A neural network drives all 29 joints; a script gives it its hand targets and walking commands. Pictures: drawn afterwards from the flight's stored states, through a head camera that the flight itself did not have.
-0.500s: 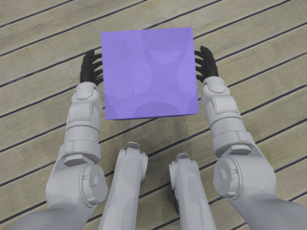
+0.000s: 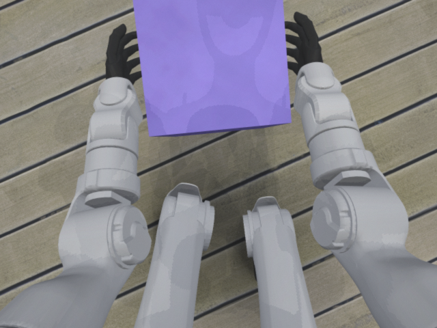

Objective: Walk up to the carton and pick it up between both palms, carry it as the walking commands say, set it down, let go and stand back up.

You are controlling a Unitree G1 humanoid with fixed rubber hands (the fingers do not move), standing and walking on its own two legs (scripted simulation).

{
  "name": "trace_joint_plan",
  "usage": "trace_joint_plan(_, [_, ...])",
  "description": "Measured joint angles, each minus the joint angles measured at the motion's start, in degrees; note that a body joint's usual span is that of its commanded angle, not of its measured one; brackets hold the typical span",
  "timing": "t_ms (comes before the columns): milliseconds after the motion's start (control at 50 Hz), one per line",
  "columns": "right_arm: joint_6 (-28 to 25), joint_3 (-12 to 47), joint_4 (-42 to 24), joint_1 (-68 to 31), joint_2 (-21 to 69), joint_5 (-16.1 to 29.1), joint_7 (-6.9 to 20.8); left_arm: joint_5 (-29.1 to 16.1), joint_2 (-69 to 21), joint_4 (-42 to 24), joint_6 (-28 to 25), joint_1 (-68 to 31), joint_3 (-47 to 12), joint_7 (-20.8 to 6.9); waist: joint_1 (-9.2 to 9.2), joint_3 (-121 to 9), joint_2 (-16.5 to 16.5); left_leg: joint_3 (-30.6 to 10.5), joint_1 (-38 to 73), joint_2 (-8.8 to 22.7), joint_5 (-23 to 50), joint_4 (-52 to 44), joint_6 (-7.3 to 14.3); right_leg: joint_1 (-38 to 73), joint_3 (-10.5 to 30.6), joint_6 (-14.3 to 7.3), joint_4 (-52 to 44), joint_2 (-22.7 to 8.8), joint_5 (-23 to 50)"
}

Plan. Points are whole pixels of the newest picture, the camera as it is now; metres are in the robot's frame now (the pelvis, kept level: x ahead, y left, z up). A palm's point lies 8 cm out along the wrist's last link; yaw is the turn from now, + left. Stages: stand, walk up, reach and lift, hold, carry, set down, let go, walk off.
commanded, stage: set down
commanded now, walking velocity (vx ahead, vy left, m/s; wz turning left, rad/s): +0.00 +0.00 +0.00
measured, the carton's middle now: (214, 78) +0.51 +0.08 -0.21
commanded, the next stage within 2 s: none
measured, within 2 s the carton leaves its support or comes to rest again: rests again in 1.64 s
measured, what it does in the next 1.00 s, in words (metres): lowers itself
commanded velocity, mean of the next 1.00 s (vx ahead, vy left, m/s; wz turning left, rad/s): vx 0.00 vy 0.00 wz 0.00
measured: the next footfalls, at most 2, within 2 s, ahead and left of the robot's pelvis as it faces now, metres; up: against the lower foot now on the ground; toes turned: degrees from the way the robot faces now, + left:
none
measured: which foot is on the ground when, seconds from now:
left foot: down 0.00-1.00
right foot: down 0.00-1.00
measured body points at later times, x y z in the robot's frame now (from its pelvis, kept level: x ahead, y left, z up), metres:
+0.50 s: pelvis +0.00 -0.01 -0.04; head +0.36 +0.02 +0.23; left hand +0.49 +0.23 -0.21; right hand +0.56 -0.06 -0.21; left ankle +0.13 +0.14 -0.42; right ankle +0.08 -0.13 -0.42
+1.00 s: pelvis +0.00 -0.01 -0.06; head +0.36 +0.01 +0.21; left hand +0.49 +0.23 -0.23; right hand +0.56 -0.06 -0.23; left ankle +0.13 +0.14 -0.42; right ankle +0.08 -0.12 -0.42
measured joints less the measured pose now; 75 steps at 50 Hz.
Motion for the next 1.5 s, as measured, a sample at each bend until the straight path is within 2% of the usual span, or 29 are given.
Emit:
trace_joint_plan(140, [0.22, 0.73, 1.03, -2.09, -0.86, 1.38, -0.33, -0.1, 0.65, 0.28, 0.38, -1.56, 0.03, 0.13, 0.07, 2.01, -0.41, -0.06, -2.12, 0.1, -0.52, 2.62, -0.49, -2.43, -0.38, -0.15, 2.87, 0.47, -0.4])
trace_joint_plan(220, [0.36, 3.06, 0.75, -3.12, -1.5, 3.24, -1.25, -1.03, 1.62, 0.24, 0.12, -2.32, -0.44, 0.0, 0.46, 3.39, -0.56, -0.05, -3.22, 0.39, -0.84, 4.13, -0.78, -3.8, -0.55, -0.21, 4.43, 0.92, -0.47])
trace_joint_plan(420, [-0.34, 3.58, 4.11, -7.52, -1.86, 3.4, -2.65, -1.0, 4.15, 3.38, -0.42, -5.96, 0.38, -0.97, 1.45, 7.68, 0.12, 0.48, -4.94, 1.16, -2.2, 8.29, -0.89, -5.72, -0.79, -0.21, 8.58, 1.54, -1.54])
trace_joint_plan(520, [-0.24, 7.74, 2.79, -7.34, -3.04, 5.92, -3.55, -3.09, 4.42, 3.38, -1.2, -5.97, 0.04, -0.71, 1.74, 9.19, 0.63, 1.29, -5.07, 2.02, -3.16, 9.43, -0.43, -6.04, -0.42, -0.04, 9.68, 1.77, -2.12])
trace_joint_plan(640, [-1.17, 8.83, 4.38, -9.08, -3.5, 6.97, -4.09, -4.49, 5.07, 4.56, -1.64, -6.3, -0.23, -0.3, 1.54, 9.56, 0.31, 2.18, -5.46, 2.85, -4.11, 10.64, -0.23, -6.85, -0.1, -0.28, 11.16, 1.84, -2.7])
trace_joint_plan(840, [-1.97, 8.24, 5.78, -9.28, -3.58, 6.1, -3.61, -3.47, 4.95, 4.6, -1.3, -6.43, 0.64, -1.51, 1.89, 10.1, -0.63, 2.72, -5.79, 3.98, -4.52, 11.41, -0.06, -7.85, -0.43, -0.86, 11.92, 1.66, -2.3])
trace_joint_plan(960, [-1.89, 9.22, 6.22, -9.31, -4.05, 7.38, -3.67, -4.1, 4.91, 5.12, -1.62, -6.04, 0.24, -1.31, 2.29, 10.95, -0.95, 3.12, -5.55, 4.29, -4.32, 11.83, 0.0, -7.87, -0.49, -1.05, 12.58, 1.36, -2.02])
trace_joint_plan(1040, [-2.32, 8.68, 7.52, -11.06, -4.04, 6.35, -3.68, -4.32, 5.44, 5.59, -1.71, -7.16, 0.73, -1.46, 2.05, 12.2, -1.06, 3.1, -5.1, 4.44, -4.01, 12.11, -0.03, -7.53, -0.75, -1.2, 12.86, 1.2, -1.63])
trace_joint_plan(1220, [-1.84, 7.33, 8.66, -11.91, -5.0, 4.99, -2.48, -1.65, 5.32, 6.93, -1.25, -8.63, 1.15, -2.82, 1.93, 13.15, -1.43, 3.31, -5.01, 4.98, -3.87, 12.62, 0.33, -7.55, -1.06, -1.3, 13.18, 0.87, -1.25])
trace_joint_plan(1500, [-2.45, 9.29, 9.37, -12.27, -5.78, 6.42, -2.83, -3.57, 6.48, 8.69, -2.17, -9.42, -0.16, -3.08, 2.65, 15.12, -1.23, 3.86, -4.58, 5.48, -4.46, 13.73, 0.49, -7.4, -1.32, -1.85, 14.49, 0.08, -1.66])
